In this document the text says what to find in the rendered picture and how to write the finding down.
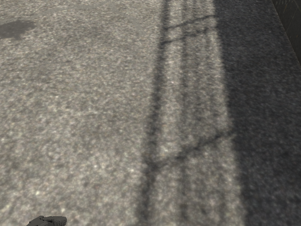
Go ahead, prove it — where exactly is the left robot hand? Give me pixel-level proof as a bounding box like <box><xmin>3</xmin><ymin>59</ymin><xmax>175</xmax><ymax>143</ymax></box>
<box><xmin>26</xmin><ymin>216</ymin><xmax>67</xmax><ymax>226</ymax></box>

